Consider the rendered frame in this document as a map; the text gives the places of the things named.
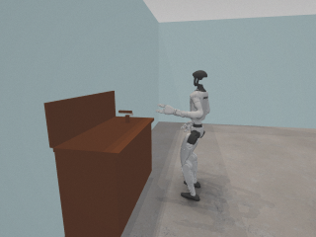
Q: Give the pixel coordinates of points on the right robot upper arm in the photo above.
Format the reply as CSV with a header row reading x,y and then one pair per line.
x,y
207,106

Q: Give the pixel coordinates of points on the left robot hand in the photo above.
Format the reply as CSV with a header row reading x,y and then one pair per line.
x,y
167,111

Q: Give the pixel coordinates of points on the counter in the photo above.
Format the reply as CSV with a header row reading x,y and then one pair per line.
x,y
102,162

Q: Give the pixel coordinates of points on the left robot upper arm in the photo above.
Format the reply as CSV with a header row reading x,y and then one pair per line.
x,y
196,101

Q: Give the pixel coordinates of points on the right robot hand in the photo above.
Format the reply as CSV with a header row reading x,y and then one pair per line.
x,y
187,125

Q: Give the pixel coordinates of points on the left robot forearm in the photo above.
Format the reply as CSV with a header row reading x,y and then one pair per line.
x,y
189,115

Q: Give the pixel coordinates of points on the humanoid robot torso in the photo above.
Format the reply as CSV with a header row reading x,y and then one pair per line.
x,y
197,122

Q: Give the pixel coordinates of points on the left robot thigh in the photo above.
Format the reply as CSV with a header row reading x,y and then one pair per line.
x,y
186,148

